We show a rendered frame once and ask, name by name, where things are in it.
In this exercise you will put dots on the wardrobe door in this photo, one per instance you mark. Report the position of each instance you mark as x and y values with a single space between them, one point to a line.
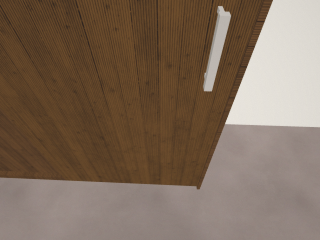
112 90
17 152

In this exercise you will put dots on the handle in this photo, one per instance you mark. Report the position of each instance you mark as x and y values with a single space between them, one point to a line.
220 32

